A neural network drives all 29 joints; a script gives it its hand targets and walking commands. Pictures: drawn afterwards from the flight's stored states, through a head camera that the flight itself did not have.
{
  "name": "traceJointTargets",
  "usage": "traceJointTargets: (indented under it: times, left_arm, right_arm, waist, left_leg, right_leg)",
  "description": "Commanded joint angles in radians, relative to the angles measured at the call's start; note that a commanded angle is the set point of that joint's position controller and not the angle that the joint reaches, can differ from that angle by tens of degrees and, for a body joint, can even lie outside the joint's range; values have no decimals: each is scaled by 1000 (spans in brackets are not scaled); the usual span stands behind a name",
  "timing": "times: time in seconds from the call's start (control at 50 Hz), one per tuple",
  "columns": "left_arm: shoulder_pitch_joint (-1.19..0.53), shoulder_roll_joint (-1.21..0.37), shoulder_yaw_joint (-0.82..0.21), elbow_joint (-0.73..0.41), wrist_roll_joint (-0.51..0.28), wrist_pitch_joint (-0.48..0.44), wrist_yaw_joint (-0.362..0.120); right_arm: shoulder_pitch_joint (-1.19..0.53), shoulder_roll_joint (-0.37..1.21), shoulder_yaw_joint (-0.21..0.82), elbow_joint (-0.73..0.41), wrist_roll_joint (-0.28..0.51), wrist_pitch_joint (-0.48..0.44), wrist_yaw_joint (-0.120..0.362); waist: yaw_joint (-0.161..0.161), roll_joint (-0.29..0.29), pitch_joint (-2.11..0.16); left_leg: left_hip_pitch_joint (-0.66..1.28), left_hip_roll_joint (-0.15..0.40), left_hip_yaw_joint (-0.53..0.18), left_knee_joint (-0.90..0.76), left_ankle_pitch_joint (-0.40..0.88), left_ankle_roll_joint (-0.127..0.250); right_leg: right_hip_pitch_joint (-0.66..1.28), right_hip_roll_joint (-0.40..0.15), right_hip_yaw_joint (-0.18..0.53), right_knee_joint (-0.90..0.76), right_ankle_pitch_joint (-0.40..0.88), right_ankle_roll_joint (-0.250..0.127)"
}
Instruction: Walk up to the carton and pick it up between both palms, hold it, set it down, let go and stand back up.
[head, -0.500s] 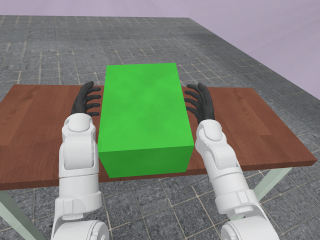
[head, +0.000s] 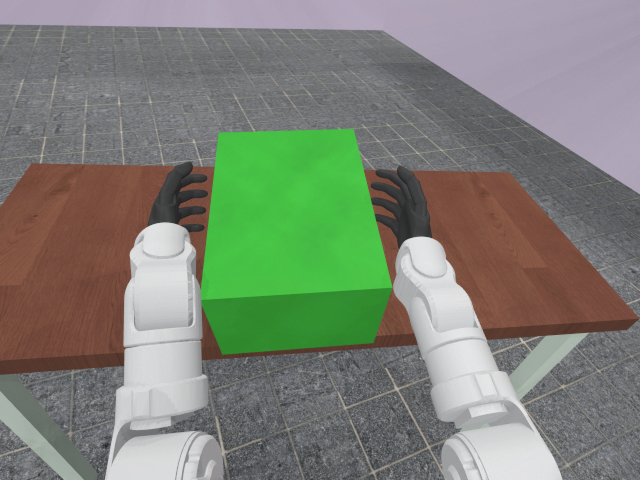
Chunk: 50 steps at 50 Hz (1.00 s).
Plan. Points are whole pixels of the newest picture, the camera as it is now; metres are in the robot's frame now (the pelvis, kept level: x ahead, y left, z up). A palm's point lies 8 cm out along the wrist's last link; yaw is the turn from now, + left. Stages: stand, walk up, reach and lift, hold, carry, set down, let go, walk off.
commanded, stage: hold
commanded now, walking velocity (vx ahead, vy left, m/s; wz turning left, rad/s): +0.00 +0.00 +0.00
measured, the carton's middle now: (292, 233) +0.41 +0.01 +0.11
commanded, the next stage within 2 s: none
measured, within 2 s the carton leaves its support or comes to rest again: neither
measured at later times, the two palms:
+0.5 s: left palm (169, 226) +0.35 +0.16 +0.17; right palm (412, 234) +0.35 -0.13 +0.17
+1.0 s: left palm (163, 229) +0.34 +0.16 +0.17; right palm (407, 234) +0.35 -0.12 +0.17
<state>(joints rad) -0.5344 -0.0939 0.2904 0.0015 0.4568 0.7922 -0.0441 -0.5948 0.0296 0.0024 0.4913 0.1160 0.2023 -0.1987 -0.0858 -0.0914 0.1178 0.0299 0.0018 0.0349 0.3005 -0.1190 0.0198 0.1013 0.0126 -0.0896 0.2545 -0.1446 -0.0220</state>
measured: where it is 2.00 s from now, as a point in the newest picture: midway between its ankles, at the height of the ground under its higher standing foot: outside the picture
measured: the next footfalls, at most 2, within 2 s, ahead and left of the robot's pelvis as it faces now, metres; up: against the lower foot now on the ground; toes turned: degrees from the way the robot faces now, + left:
none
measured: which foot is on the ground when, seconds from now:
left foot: down 0.00-1.00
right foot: down 0.00-1.00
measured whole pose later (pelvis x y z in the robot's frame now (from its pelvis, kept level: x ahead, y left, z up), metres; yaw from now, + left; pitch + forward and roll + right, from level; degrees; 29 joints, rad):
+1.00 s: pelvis +0.00 +0.00 +0.00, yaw +0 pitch -12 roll -1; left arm -0.51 -0.09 0.27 -0.03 0.45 0.79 -0.03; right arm -0.57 0.03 0.02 0.46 0.12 0.19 -0.21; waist -0.09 -0.08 0.11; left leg 0.02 0.00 0.03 0.31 -0.13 0.03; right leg 0.10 0.01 -0.09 0.26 -0.15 -0.02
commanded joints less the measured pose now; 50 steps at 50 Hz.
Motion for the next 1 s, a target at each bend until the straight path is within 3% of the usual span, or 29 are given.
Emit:
traceJointTargets:
  times: [0.0,0.04,0.14,0.22,0.26,0.32,0.34,0.36,0.4,0.42,0.44,0.48,0.52,0.56,0.6,0.64,0.68,0.7,0.74,0.78,0.8,0.88,0.9,0.94,0.98]
  left_arm:
    - [-659,-422,-477,-211,-212,-119,-153]
    - [-616,-401,-478,-190,-218,-119,-144]
    - [-638,-374,-387,-94,-176,-116,-174]
    - [-582,-408,-480,-224,-222,-110,-163]
    - [-551,-391,-447,-195,-200,-97,-173]
    - [-642,-380,-424,-151,-188,-110,-178]
    - [-645,-399,-437,-168,-202,-114,-171]
    - [-648,-411,-456,-187,-207,-118,-165]
    - [-641,-389,-441,-154,-206,-118,-157]
    - [-598,-416,-479,-210,-222,-119,-156]
    - [-615,-397,-471,-191,-213,-115,-158]
    - [-615,-362,-391,-83,-174,-100,-166]
    - [-640,-392,-407,-126,-179,-112,-166]
    - [-641,-402,-414,-110,-193,-117,-159]
    - [-636,-416,-464,-194,-212,-120,-152]
    - [-565,-393,-430,-163,-185,-99,-163]
    - [-564,-373,-411,-138,-169,-87,-179]
    - [-566,-393,-434,-184,-187,-95,-180]
    - [-632,-390,-439,-185,-185,-105,-175]
    - [-646,-392,-439,-174,-186,-101,-168]
    - [-639,-399,-437,-154,-190,-102,-167]
    - [-593,-392,-441,-185,-196,-108,-161]
    - [-628,-382,-424,-171,-196,-109,-160]
    - [-625,-395,-478,-222,-219,-123,-153]
    - [-602,-394,-476,-185,-207,-119,-153]
  right_arm:
    - [-692,432,303,-348,51,-94,137]
    - [-669,429,319,-347,47,-95,132]
    - [-690,415,276,-271,14,-82,123]
    - [-637,423,364,-389,70,-85,110]
    - [-609,419,368,-373,71,-57,96]
    - [-677,413,283,-310,32,-63,113]
    - [-650,424,282,-308,23,-69,124]
    - [-654,427,291,-314,28,-79,129]
    - [-690,432,306,-337,39,-89,128]
    - [-654,442,350,-379,48,-88,122]
    - [-674,431,344,-367,53,-88,116]
    - [-713,399,312,-317,31,-73,111]
    - [-692,418,286,-293,23,-83,127]
    - [-732,426,281,-319,17,-104,131]
    - [-675,422,311,-336,40,-101,126]
    - [-629,417,328,-328,49,-75,114]
    - [-631,403,315,-309,51,-62,109]
    - [-618,430,337,-349,60,-66,109]
    - [-656,416,306,-312,46,-71,116]
    - [-670,391,289,-289,30,-72,125]
    - [-690,391,284,-308,26,-82,131]
    - [-652,413,332,-347,59,-92,129]
    - [-694,402,314,-338,50,-88,125]
    - [-685,426,346,-388,58,-99,121]
    - [-657,410,331,-360,49,-91,121]
  waist:
    - [-17,151,-468]
    - [-16,122,-484]
    - [-4,97,-372]
    - [-29,94,-521]
    - [-24,84,-420]
    - [-24,127,-343]
    - [-16,130,-360]
    - [-27,125,-416]
    - [-14,109,-440]
    - [-15,90,-487]
    - [-24,93,-484]
    - [-8,65,-363]
    - [-2,89,-393]
    - [-4,100,-443]
    - [-26,111,-504]
    - [-9,85,-418]
    - [-16,99,-356]
    - [-14,92,-412]
    - [-19,139,-372]
    - [-26,144,-367]
    - [-14,139,-388]
    - [-10,104,-453]
    - [-15,97,-430]
    - [-23,90,-502]
    - [-26,112,-456]
  left_leg:
    - [225,13,13,-10,171,-15]
    - [250,5,5,16,235,-16]
    - [154,-1,27,-36,72,12]
    - [289,-7,9,33,358,-27]
    - [269,-13,1,13,272,-20]
    - [133,5,13,-43,38,-6]
    - [156,8,18,-46,76,-5]
    - [196,10,15,-33,115,-13]
    - [200,2,14,-9,151,-6]
    - [234,2,13,-4,221,-5]
    - [240,3,5,9,214,-9]
    - [206,-5,15,-10,114,3]
    - [190,4,20,-41,54,6]
    - [194,8,23,-15,117,-2]
    - [264,3,17,12,247,-24]
    - [252,-3,18,6,258,-18]
    - [203,-6,17,-12,175,-10]
    - [220,-8,17,-22,179,-10]
    - [206,4,19,-14,142,-15]
    - [222,14,12,-8,155,-21]
    - [229,20,12,-8,148,-23]
    - [264,4,12,22,266,-16]
    - [250,1,10,21,216,-20]
    - [272,2,4,24,266,-18]
    - [268,4,2,12,221,-24]
  right_leg:
    - [-84,-4,-37,-40,93,34]
    - [-57,-1,-39,-38,158,48]
    - [-60,-17,-29,-49,53,50]
    - [-5,2,-34,-20,325,61]
    - [-7,1,-26,-40,269,66]
    - [-70,-12,-33,-48,19,41]
    - [-70,-8,-38,-41,26,40]
    - [-71,-2,-44,-43,65,38]
    - [-52,-7,-34,-39,104,53]
    - [-26,-3,-36,-30,188,53]
    - [-30,-4,-33,-35,186,54]
    - [-69,-10,-40,-54,109,60]
    - [-93,-8,-35,-55,16,45]
    - [-79,-9,-39,-45,60,46]
    - [-42,4,-40,-32,195,57]
    - [-21,-2,-32,-40,238,62]
    - [-31,-13,-26,-47,181,64]
    - [-13,-11,-25,-43,184,63]
    - [-60,-13,-36,-46,101,47]
    - [-80,-1,-49,-51,55,35]
    - [-95,0,-52,-47,30,31]
    - [-51,3,-41,-32,190,50]
    - [-60,2,-40,-37,151,48]
    - [-52,4,-43,-30,202,50]
    - [-77,-4,-37,-42,165,48]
